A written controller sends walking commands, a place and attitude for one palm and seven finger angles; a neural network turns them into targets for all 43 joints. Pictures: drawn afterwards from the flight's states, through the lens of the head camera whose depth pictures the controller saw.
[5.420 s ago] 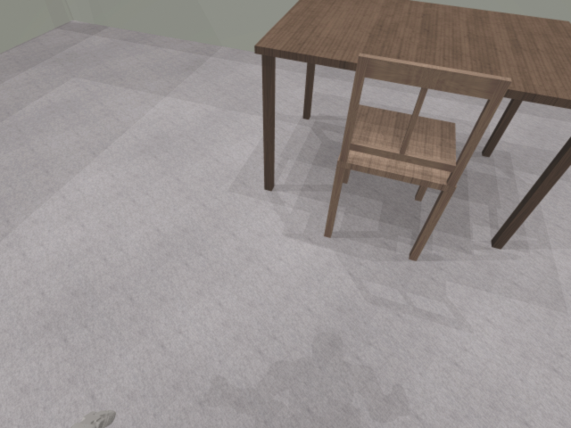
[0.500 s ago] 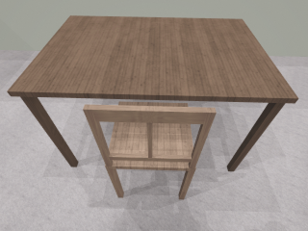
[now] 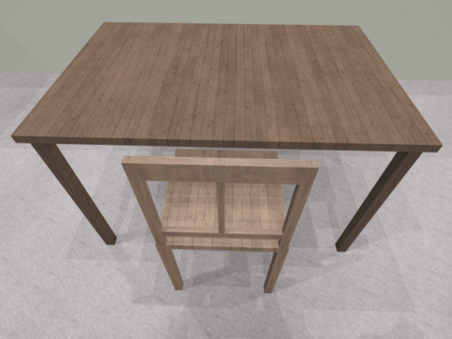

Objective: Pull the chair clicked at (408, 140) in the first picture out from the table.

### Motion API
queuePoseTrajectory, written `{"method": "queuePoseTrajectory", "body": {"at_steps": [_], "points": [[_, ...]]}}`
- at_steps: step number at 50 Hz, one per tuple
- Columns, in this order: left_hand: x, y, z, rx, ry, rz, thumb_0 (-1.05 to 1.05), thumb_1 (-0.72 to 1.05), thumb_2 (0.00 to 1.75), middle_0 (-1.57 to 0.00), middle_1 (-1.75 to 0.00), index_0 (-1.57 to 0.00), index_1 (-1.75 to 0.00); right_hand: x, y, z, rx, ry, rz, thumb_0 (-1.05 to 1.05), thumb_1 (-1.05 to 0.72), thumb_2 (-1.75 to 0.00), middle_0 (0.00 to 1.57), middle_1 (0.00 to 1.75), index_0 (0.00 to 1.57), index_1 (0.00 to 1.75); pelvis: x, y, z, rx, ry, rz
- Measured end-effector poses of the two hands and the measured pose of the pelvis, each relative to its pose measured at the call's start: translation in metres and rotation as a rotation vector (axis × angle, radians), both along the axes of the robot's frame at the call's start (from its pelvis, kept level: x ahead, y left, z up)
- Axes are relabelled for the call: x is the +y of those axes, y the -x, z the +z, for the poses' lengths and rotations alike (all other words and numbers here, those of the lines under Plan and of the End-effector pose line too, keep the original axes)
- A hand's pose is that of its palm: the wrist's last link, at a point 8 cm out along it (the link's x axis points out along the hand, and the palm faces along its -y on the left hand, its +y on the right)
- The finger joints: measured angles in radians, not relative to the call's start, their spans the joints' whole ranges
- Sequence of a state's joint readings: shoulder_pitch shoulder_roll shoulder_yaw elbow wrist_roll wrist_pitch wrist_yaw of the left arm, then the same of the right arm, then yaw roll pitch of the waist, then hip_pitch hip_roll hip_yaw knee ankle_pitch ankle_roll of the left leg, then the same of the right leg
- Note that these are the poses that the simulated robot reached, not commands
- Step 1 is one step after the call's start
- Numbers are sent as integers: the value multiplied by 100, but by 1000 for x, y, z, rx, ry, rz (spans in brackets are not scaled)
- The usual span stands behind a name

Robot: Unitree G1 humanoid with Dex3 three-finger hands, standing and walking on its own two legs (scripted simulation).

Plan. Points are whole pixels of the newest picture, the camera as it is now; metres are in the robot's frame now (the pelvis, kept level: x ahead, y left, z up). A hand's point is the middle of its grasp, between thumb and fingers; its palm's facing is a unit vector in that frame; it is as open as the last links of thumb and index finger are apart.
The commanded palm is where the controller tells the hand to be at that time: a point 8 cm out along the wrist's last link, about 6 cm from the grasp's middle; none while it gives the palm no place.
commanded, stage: raise the hand toward the chair's back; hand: left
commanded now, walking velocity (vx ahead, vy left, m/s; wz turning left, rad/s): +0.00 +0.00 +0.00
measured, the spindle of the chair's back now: (221, 208) +0.44 +0.05 -0.12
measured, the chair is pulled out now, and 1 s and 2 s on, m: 0.00 0.00 0.00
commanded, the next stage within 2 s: none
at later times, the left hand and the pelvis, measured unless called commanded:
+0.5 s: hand out of the picture +0.12 +0.18 -0.09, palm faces +0.10 -1.00 +0.01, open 9.7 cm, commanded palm +0.12 +0.24 -0.06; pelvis -0.05 -0.01 -0.10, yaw +0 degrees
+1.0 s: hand (108, 321) +0.16 +0.22 -0.05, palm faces +0.11 -0.99 -0.08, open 14.1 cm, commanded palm +0.13 +0.26 -0.05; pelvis -0.06 +0.02 -0.10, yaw +0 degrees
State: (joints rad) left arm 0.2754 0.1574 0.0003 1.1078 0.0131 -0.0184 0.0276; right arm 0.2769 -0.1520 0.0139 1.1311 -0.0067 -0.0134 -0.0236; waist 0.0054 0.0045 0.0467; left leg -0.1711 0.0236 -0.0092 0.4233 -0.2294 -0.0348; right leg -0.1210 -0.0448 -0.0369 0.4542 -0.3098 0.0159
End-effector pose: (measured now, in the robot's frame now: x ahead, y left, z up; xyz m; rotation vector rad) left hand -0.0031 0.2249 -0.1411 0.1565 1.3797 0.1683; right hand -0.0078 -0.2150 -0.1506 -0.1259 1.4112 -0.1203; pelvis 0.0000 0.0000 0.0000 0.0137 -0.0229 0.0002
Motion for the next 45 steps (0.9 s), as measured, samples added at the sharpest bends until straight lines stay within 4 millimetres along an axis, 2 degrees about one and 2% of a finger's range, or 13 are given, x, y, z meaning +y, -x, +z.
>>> {"method": "queuePoseTrajectory", "body": {"at_steps": [3, 6, 10, 12, 14, 18, 22, 25, 29, 32, 35, 40, 45], "points": [[-1, -7, 4, -57, 6, 45, 1, 91, 90, -20, -30, -20, -30, -3, -1, 1, -23, 12, 0, 1, -91, -90, 20, 30, 20, 30, 1, 2, -1, 6, 12, -2], [14, -61, 49, -451, -72, 81, 3, 92, 89, -20, -29, -20, -30, -15, -23, 9, -222, 71, 1, 2, -92, -90, 21, 30, 20, 30, 2, 5, -4, 12, 6, -7], [14, -137, 112, -913, -70, 34, 3, 88, 87, -19, -29, -19, -29, -31, -71, 22, -494, 120, 8, 2, -92, -90, 21, 30, 20, 30, 3, 16, -13, 47, 8, 20], [10, -165, 130, -1110, -38, -22, 2, 85, 86, -18, -28, -19, -28, -39, -96, 31, -620, 141, 29, 2, -91, -90, 21, 30, 20, 30, 2, 24, -21, 93, 8, 17], [3, -180, 135, -1271, 25, -73, 2, 80, 84, -18, -27, -19, -28, -45, -119, 39, -726, 160, 56, 1, -91, -90, 20, 30, 20, 30, -1, 31, -33, 143, 3, 1], [-10, -167, 108, -1406, 158, -171, 1, 72, 81, -17, -26, -18, -27, -51, -156, 49, -876, 180, 125, 1, -91, -90, 20, 30, 20, 30, -5, 42, -62, 210, 0, -13], [-5, -124, 62, -1281, 189, -132, 1, 62, 77, -17, -25, -18, -25, -46, -182, 46, -952, 186, 182, 1, -90, -90, 20, 30, 20, 30, -7, 48, -87, 241, 7, -5], [9, -97, 49, -1224, 120, -58, 2, 54, 74, -16, -24, -17, -24, -33, -192, 36, -967, 168, 212, 1, -90, -90, 20, 30, 20, 30, -7, 51, -99, 250, 27, 8], [23, -92, 76, -1356, 8, -71, 2, 45, 70, -15, -22, -16, -23, -8, -190, 12, -935, 122, 246, 1, -90, -90, 20, 30, 20, 30, -6, 56, -109, 263, 55, 22], [21, -110, 96, -1473, 27, -162, 2, 38, 67, -14, -21, -15, -22, 10, -176, -10, -887, 74, 246, 1, -90, -90, 20, 30, 20, 30, -3, 61, -115, 268, 74, 28], [12, -135, 96, -1455, 122, -254, 2, 31, 64, -13, -20, -14, -20, 19, -154, -27, -823, 37, 199, 1, -90, -90, 21, 30, 20, 30, 1, 66, -116, 275, 77, 22], [8, -150, 74, -1228, 230, -227, 1, 19, 59, -12, -18, -13, -19, 16, -112, -34, -716, 44, 75, 1, -90, -90, 21, 30, 21, 30, 8, 66, -105, 276, 61, 2], [29, -136, 88, -1255, 93, -111, 1, 8, 54, -12, -17, -12, -17, 0, -88, -25, -661, 112, 39, 1, -90, -90, 21, 30, 20, 30, 14, 62, -97, 275, 53, -7]]}}
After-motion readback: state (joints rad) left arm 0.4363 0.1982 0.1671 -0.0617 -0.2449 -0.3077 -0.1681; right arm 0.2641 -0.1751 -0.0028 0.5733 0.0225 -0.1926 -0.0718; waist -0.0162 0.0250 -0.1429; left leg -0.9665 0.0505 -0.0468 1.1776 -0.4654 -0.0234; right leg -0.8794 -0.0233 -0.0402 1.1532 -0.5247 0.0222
